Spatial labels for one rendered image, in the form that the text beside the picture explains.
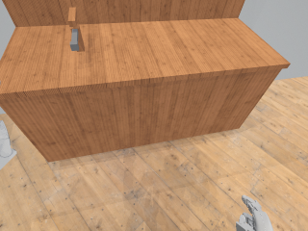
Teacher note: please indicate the left robot hand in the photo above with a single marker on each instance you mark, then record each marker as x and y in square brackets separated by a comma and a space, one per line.
[6, 152]

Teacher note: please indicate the tap lever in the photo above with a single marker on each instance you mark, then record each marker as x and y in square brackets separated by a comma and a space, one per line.
[74, 40]

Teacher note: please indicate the right robot hand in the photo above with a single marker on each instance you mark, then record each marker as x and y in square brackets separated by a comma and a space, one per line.
[259, 221]

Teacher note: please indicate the counter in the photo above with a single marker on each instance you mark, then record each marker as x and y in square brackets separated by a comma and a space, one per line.
[147, 71]

